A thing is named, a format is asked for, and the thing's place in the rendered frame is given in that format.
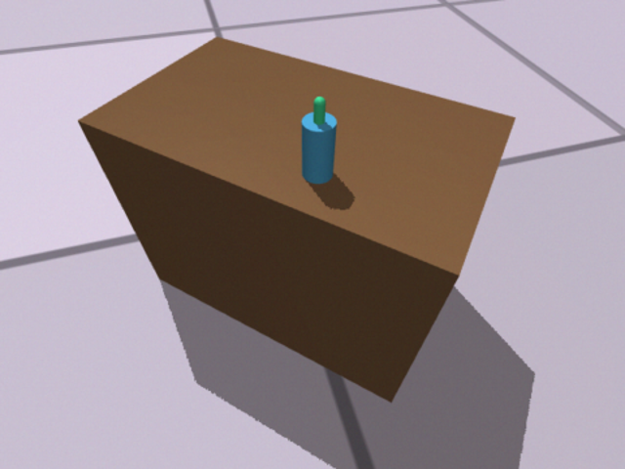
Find bottle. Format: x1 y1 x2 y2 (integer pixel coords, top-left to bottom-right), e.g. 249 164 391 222
302 97 337 184

